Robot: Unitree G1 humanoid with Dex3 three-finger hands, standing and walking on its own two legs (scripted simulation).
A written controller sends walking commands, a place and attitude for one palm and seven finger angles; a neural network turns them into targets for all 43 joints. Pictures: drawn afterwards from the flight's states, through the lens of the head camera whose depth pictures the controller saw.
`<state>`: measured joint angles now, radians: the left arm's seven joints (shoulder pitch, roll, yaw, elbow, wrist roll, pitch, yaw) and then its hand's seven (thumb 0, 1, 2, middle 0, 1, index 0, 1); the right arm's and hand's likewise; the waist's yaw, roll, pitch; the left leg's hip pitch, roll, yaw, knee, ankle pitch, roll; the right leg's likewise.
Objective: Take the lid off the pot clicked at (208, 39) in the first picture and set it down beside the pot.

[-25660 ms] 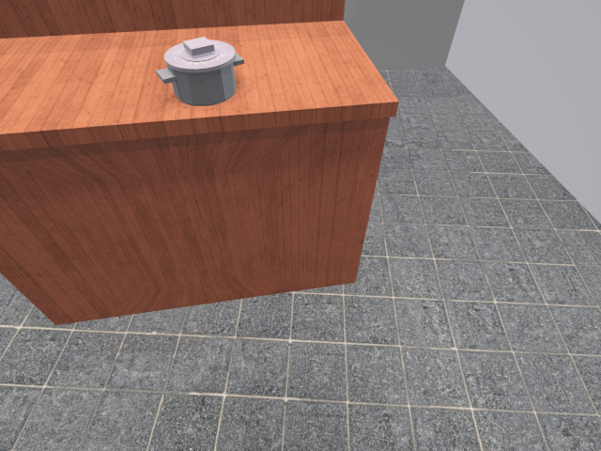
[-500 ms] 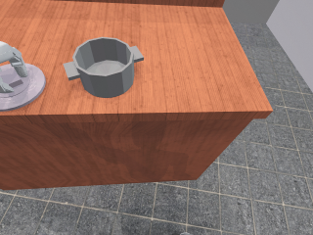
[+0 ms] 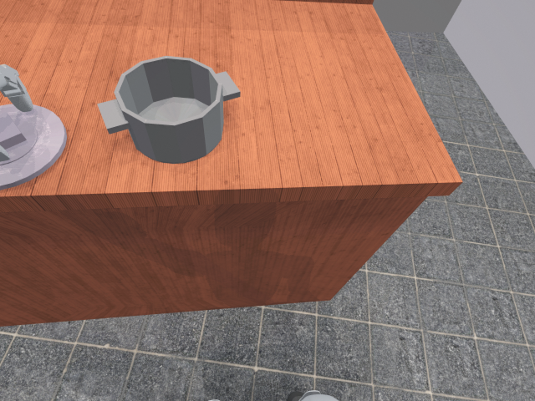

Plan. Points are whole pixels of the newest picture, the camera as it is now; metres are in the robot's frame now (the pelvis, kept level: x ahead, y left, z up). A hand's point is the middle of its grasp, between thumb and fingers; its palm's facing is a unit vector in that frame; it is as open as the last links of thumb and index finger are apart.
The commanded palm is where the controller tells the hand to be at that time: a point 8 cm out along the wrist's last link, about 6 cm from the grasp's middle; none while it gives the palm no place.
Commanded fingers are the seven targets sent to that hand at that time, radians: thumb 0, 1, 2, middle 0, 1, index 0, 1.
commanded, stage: open the fingers wide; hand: left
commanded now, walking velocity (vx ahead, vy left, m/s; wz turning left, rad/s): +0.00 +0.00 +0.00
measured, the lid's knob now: out of the picture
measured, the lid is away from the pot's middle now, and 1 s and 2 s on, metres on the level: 0.24 0.24 0.24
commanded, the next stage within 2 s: raise the empty hand in 0.20 s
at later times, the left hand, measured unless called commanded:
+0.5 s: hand out of the picture +0.47 +0.35 +0.15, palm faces -0.38 -0.12 -0.92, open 11.1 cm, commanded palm +0.50 +0.34 +0.21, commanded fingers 0.00 -0.06 0.74 -0.39 -0.78 -0.39 -0.78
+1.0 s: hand out of the picture +0.47 +0.35 +0.20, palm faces -0.32 -0.13 -0.94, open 11.0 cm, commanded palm +0.49 +0.34 +0.27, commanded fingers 0.00 -0.06 0.74 -0.39 -0.78 -0.39 -0.78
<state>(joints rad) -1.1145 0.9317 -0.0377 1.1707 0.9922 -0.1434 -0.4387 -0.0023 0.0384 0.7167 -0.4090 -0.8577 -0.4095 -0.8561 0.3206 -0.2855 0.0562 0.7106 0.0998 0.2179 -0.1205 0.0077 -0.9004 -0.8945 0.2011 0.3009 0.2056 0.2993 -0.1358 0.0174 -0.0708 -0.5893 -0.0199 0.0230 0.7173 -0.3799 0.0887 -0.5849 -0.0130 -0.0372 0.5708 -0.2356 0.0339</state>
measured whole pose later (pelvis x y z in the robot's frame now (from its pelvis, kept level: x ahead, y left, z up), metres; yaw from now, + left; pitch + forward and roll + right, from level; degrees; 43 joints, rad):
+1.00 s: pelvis +0.01 +0.00 +0.01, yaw +1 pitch +12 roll -3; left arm -1.24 0.90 -0.11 1.14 0.98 -0.05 -0.50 0.00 -0.05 0.75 -0.41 -0.78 -0.40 -0.78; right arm 0.29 -0.29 0.06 0.70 0.10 0.23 -0.08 0.01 -0.90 -0.89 0.20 0.30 0.20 0.30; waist -0.12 0.03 -0.07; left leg -0.49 -0.04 0.01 0.64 -0.35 0.09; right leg -0.49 -0.02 -0.04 0.50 -0.22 0.03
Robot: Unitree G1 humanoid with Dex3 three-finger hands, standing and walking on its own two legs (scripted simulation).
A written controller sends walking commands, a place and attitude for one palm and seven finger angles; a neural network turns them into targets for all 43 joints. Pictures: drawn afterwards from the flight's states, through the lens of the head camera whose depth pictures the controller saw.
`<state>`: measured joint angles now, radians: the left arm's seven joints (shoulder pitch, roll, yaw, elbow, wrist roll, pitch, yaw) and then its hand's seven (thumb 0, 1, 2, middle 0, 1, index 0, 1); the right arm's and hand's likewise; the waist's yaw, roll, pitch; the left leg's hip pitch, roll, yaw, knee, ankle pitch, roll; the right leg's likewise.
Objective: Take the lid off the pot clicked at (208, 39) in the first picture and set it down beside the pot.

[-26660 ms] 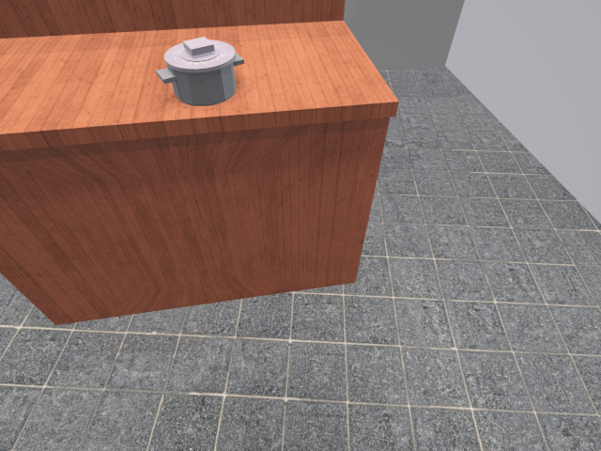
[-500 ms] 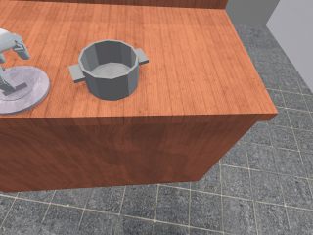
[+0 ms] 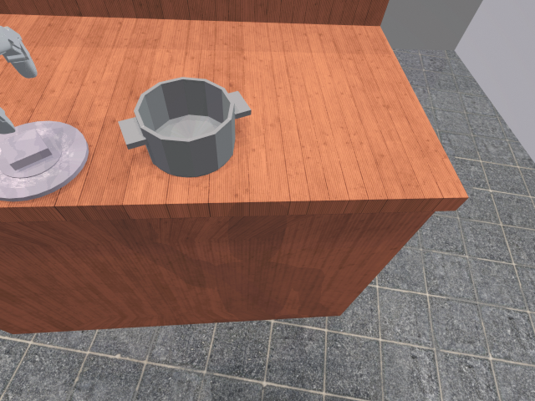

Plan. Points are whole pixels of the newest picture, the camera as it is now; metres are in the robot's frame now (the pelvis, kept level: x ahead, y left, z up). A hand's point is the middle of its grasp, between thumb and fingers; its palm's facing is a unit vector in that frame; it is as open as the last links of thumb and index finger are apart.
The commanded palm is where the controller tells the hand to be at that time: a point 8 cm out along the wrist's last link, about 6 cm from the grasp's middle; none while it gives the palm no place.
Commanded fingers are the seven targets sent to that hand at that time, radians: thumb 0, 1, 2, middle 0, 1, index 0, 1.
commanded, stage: raise the empty hand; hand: left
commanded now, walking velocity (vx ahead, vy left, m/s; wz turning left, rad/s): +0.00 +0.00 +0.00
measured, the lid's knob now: (25, 148) +0.47 +0.35 +0.09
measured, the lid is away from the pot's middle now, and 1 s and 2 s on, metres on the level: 0.24 0.24 0.24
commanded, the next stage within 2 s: draw the hand back to the body in 0.60 s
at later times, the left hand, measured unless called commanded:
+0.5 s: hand out of the picture +0.47 +0.35 +0.25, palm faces -0.24 -0.14 -0.96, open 11.0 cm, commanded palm +0.48 +0.34 +0.31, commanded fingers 0.00 -0.06 0.74 -0.39 -0.78 -0.39 -0.78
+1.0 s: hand out of the picture +0.45 +0.33 +0.25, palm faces -0.23 -0.09 -0.97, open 11.0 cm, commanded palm +0.42 +0.32 +0.31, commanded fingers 0.00 -0.06 0.74 -0.39 -0.78 -0.39 -0.78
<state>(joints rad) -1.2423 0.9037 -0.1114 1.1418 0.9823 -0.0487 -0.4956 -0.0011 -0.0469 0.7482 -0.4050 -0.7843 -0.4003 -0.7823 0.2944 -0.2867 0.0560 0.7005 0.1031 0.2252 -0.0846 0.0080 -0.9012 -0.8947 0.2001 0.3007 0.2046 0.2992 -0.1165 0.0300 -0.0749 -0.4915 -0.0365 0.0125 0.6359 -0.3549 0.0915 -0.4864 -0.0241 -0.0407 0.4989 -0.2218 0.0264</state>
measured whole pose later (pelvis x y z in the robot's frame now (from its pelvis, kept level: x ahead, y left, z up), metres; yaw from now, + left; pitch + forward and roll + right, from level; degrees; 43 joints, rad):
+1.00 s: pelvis +0.01 -0.02 +0.01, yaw +0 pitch +9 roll -2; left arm -1.17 0.94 -0.06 0.98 0.97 0.03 -0.54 0.00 -0.05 0.75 -0.41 -0.78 -0.40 -0.78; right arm 0.26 -0.29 0.05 0.65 0.10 0.26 -0.04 0.01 -0.90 -0.89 0.20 0.30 0.20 0.30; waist -0.09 0.04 -0.06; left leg -0.38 -0.03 0.01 0.53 -0.32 0.07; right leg -0.40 -0.02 -0.04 0.44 -0.21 0.03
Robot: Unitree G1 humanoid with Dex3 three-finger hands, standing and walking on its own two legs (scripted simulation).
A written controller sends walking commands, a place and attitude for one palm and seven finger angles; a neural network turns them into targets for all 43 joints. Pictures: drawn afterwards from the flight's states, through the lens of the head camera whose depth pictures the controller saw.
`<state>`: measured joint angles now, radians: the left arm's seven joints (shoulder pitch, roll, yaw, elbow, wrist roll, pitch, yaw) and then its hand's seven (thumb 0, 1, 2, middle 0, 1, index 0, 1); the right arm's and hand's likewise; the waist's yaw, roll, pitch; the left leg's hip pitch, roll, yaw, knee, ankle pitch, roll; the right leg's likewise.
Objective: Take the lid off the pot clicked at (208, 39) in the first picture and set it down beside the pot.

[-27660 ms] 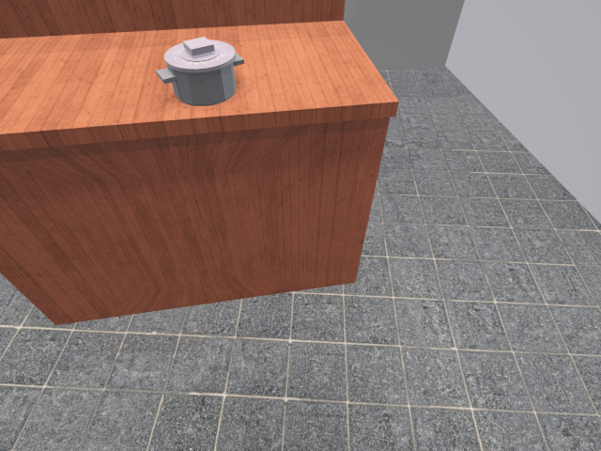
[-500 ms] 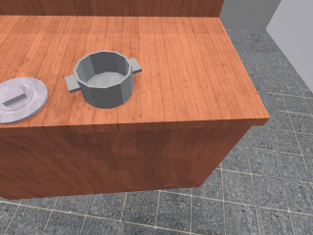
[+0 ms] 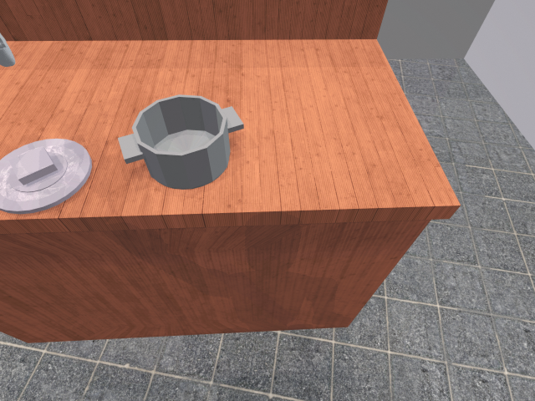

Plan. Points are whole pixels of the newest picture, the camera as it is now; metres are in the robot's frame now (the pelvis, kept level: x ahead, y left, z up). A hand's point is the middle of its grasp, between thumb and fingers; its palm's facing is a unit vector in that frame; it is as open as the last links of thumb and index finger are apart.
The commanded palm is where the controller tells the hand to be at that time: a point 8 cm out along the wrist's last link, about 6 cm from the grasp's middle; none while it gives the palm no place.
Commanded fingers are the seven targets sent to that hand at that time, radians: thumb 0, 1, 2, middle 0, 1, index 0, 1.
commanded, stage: draw the hand back to the body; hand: left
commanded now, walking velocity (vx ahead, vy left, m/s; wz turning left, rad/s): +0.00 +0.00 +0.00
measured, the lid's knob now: (33, 165) +0.47 +0.37 +0.08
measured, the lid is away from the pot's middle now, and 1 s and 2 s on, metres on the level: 0.24 0.24 0.24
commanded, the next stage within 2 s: step back with the hand held close in 1.96 s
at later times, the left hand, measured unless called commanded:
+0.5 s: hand out of the picture +0.40 +0.27 +0.28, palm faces +0.47 -0.84 -0.27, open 10.8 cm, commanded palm +0.34 +0.32 +0.29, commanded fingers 0.00 0.20 0.79 -0.34 -0.65 -0.34 -0.65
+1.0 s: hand out of the picture +0.31 +0.25 +0.28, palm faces +0.54 -0.82 -0.21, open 8.5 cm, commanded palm +0.25 +0.28 +0.28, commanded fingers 0.00 0.80 0.88 -0.22 -0.35 -0.22 -0.35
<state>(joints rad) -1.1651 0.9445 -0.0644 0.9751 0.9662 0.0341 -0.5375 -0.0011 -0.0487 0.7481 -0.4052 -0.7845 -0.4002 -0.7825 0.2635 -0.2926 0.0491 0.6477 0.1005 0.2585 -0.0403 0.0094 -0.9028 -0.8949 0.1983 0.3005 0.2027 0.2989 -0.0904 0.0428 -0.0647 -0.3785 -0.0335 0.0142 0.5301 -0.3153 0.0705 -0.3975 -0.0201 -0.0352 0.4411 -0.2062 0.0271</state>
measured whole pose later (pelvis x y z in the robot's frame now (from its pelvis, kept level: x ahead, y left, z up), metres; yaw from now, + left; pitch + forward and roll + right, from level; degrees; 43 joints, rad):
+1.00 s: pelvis -0.01 -0.05 +0.01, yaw +0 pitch -3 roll +0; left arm -0.32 0.50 0.43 0.10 -0.08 -0.03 0.07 0.01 0.57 0.85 -0.27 -0.47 -0.27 -0.46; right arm 0.15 -0.26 0.05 0.69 0.04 -0.04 -0.09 0.02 -0.90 -0.90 0.20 0.30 0.20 0.30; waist 0.04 0.05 0.02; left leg -0.06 0.02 0.01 0.38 -0.26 0.00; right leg -0.12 0.03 -0.04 0.36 -0.19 -0.04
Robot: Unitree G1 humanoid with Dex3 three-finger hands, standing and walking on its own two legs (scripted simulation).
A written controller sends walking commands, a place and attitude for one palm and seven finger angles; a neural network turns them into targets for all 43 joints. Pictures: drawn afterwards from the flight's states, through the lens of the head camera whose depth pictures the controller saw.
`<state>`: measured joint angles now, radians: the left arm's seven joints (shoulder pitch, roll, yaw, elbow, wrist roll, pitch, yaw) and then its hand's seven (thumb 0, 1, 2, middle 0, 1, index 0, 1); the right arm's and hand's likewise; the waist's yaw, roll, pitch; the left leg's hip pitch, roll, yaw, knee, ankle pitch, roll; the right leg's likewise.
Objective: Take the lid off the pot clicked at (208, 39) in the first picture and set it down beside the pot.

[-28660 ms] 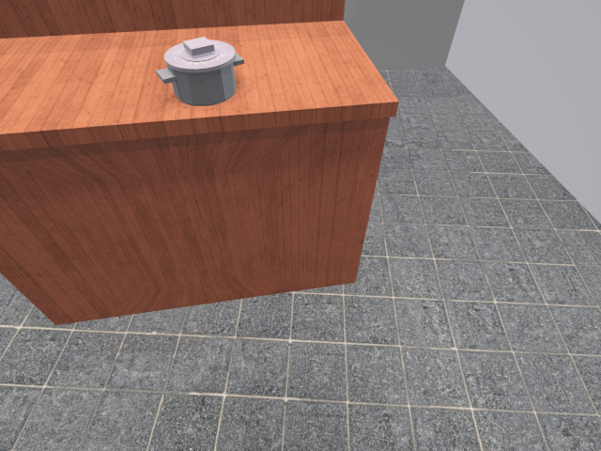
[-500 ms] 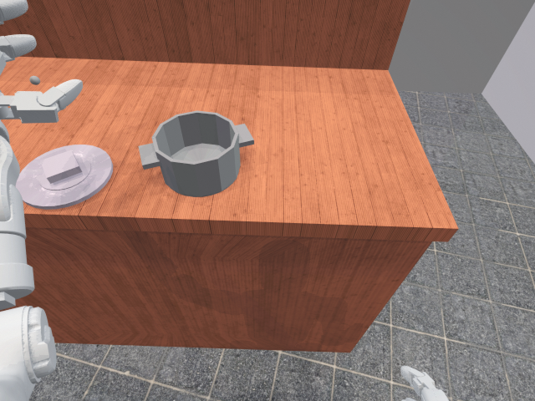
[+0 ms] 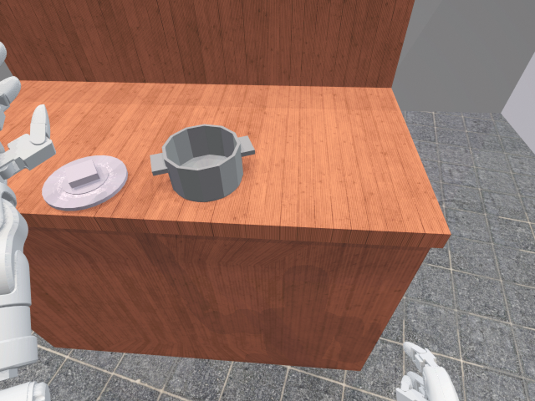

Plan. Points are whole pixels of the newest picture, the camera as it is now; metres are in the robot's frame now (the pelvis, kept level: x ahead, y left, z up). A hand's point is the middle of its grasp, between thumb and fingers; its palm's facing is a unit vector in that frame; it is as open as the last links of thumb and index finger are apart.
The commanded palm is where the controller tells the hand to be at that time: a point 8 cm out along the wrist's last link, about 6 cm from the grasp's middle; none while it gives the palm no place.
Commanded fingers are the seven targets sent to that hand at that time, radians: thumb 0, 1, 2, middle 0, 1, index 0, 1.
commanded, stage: draw the hand back to the body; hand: left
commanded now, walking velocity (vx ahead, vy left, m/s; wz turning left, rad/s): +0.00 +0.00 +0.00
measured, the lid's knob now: (82, 173) +0.48 +0.42 +0.07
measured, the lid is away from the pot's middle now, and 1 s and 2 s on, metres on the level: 0.24 0.24 0.24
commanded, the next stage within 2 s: step back with the hand held close in 0.96 s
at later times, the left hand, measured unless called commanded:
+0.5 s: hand (3, 197) +0.22 +0.27 +0.27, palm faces +0.51 -0.83 -0.22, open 7.4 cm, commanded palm +0.16 +0.30 +0.26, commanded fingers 0.00 0.90 0.90 -0.20 -0.30 -0.20 -0.30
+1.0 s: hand out of the picture +0.15 +0.26 +0.27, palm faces +0.52 -0.80 -0.29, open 7.4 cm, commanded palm +0.10 +0.30 +0.26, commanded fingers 0.00 0.90 0.90 -0.20 -0.30 -0.20 -0.30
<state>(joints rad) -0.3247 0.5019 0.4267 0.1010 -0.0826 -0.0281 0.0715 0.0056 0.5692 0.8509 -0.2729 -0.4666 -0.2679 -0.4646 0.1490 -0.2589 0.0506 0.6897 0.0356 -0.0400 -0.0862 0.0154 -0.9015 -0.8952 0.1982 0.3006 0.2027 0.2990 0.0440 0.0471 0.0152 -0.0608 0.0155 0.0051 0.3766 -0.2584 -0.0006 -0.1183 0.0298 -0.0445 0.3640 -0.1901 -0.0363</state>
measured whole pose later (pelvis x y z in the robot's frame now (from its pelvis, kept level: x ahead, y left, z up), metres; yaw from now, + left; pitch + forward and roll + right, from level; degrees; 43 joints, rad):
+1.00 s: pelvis -0.03 +0.02 +0.00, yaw +1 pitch -9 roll -1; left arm 0.26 0.38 0.41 -0.59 -0.09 -0.10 0.08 0.01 0.89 0.90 -0.21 -0.30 -0.21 -0.30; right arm 0.14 -0.20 0.06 0.71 -0.01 -0.14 -0.07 0.02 -0.90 -0.90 0.20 0.30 0.20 0.30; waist 0.09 0.05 0.04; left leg -0.01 -0.01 0.00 0.39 -0.24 0.02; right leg -0.05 0.00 -0.05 0.35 -0.16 -0.01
